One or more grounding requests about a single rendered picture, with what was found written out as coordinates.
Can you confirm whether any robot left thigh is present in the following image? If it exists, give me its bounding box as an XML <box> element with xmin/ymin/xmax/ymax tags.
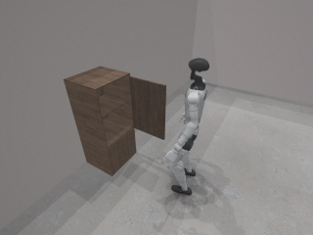
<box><xmin>172</xmin><ymin>136</ymin><xmax>194</xmax><ymax>170</ymax></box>

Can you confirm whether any robot left upper arm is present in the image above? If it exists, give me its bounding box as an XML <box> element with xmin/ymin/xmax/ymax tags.
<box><xmin>186</xmin><ymin>91</ymin><xmax>200</xmax><ymax>130</ymax></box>

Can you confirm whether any robot head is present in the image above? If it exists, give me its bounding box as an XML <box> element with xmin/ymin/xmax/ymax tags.
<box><xmin>189</xmin><ymin>58</ymin><xmax>209</xmax><ymax>91</ymax></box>

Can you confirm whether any robot right hand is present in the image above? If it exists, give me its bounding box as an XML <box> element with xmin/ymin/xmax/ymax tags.
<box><xmin>179</xmin><ymin>113</ymin><xmax>186</xmax><ymax>124</ymax></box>

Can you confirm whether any robot left forearm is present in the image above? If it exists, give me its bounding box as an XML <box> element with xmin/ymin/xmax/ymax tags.
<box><xmin>172</xmin><ymin>122</ymin><xmax>195</xmax><ymax>154</ymax></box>

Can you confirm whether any cupboard door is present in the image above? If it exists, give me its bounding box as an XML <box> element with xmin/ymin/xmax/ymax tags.
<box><xmin>129</xmin><ymin>76</ymin><xmax>166</xmax><ymax>140</ymax></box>

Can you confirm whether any robot left hand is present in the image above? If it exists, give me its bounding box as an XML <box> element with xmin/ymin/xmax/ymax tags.
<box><xmin>161</xmin><ymin>150</ymin><xmax>178</xmax><ymax>169</ymax></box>

